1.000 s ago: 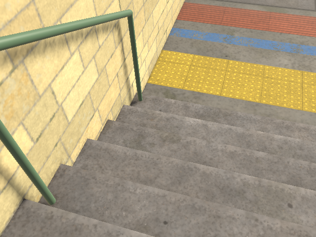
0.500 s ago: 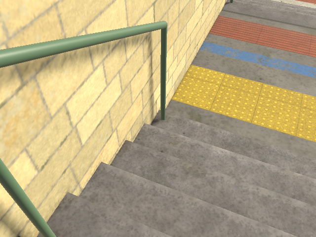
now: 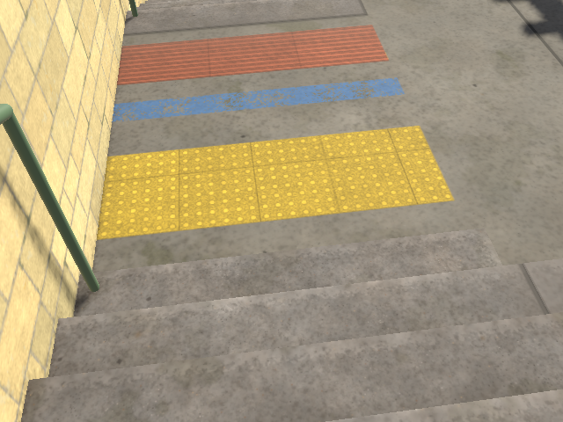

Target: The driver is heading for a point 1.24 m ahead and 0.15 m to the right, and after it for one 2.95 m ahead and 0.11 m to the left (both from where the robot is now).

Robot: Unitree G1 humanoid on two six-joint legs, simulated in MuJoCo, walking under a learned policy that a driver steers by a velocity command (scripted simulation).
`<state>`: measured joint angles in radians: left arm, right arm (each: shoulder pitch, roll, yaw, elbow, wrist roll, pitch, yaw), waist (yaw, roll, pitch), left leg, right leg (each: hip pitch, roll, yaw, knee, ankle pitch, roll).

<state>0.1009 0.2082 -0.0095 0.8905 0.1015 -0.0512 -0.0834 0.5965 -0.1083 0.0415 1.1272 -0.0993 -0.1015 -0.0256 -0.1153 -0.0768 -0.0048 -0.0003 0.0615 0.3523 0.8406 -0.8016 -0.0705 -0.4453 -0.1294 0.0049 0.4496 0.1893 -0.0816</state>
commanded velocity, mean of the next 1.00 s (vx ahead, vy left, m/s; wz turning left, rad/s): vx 0.50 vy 0.00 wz -0.41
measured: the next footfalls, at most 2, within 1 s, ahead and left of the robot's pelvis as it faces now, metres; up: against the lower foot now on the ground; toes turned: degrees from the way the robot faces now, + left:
right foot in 0.04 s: +0.16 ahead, -0.11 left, -0.14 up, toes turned -8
left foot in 0.44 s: +0.43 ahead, +0.10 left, -0.28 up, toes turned -16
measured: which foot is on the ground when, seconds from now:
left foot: down 0.00-0.06, up 0.08-0.42, down 0.44-1.00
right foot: up 0.00-0.02, down 0.04-0.46, up 0.48-1.00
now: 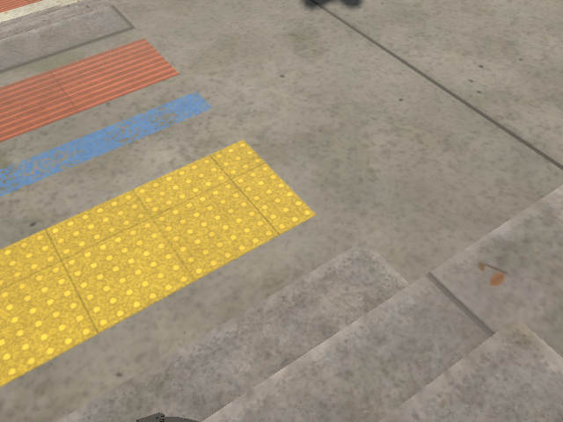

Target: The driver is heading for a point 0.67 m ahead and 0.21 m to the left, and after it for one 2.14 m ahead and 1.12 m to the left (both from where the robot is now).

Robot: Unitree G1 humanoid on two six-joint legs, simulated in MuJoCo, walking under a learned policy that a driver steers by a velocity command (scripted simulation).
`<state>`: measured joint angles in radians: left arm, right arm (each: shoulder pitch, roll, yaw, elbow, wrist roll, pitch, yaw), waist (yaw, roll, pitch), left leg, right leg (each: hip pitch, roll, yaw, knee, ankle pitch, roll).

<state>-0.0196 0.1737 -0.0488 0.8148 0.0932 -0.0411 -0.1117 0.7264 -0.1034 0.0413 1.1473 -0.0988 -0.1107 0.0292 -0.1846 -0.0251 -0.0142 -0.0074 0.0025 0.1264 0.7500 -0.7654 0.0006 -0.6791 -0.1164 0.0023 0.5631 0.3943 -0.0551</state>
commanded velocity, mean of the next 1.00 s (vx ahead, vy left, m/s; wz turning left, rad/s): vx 0.47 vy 0.00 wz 0.38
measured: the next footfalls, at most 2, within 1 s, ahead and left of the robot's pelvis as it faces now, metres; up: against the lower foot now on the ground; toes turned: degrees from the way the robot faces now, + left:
right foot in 0.10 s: +0.26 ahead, -0.14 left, -0.14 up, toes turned -7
left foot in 0.68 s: +0.50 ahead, +0.18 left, -0.28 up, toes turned +21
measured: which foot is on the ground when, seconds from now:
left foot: down 0.00-0.10, up 0.12-0.66, down 0.68-1.00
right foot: up 0.00-0.08, down 0.10-0.70, up 0.72-1.00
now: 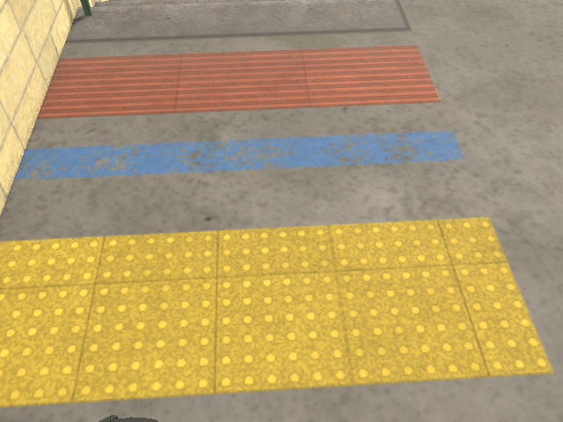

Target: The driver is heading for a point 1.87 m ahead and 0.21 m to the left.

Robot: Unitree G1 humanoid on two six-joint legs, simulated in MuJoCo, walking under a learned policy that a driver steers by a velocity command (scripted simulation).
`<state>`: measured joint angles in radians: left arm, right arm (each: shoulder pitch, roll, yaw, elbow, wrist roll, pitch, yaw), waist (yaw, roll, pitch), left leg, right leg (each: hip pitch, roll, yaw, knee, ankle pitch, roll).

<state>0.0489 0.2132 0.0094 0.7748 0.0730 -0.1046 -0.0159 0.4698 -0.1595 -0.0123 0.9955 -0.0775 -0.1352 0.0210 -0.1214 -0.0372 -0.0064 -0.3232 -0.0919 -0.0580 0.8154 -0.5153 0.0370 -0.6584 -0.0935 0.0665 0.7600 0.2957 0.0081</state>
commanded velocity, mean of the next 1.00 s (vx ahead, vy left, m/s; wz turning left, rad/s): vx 0.05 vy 0.00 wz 0.41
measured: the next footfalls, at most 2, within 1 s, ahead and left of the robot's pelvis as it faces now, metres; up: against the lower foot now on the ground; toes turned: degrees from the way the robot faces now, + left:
right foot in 0.10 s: +0.21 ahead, -0.14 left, -0.14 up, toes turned -2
left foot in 0.74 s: +0.19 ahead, +0.17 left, -0.14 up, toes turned +31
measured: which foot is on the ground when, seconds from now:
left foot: down 0.00-0.12, up 0.14-0.72, down 0.74-1.00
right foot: up 0.00-0.08, down 0.10-0.74, up 0.76-1.00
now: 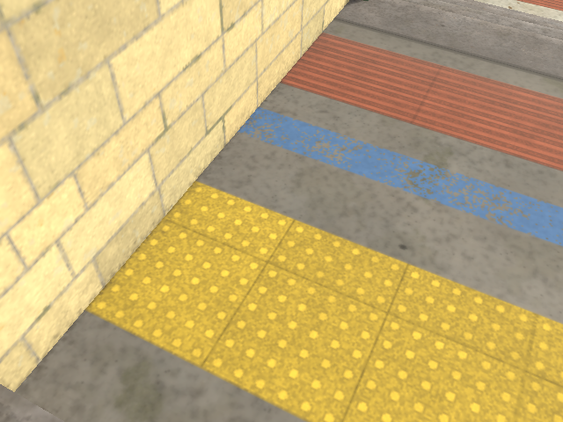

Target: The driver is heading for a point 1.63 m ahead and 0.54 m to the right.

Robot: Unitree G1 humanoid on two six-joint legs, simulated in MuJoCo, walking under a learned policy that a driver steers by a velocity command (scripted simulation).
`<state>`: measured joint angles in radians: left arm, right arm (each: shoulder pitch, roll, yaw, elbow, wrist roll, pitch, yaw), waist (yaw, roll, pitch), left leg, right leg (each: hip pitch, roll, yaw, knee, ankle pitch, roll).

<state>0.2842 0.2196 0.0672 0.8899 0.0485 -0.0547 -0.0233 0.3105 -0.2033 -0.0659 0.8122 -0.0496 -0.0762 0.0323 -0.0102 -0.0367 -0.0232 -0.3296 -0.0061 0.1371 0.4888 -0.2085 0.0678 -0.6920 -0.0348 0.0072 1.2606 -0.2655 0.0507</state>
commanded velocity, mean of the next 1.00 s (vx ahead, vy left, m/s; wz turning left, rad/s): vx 0.00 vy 0.00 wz -0.46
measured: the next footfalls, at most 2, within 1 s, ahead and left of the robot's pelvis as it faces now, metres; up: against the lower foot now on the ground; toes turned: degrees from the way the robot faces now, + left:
right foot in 0.34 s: +0.03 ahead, -0.18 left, +0.00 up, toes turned -18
left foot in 0.92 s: +0.14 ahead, +0.01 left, +0.00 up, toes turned -32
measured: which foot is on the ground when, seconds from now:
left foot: down 0.00-0.34, up 0.36-0.90, down 0.92-1.00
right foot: up 0.00-0.32, down 0.34-0.94, up 0.96-1.00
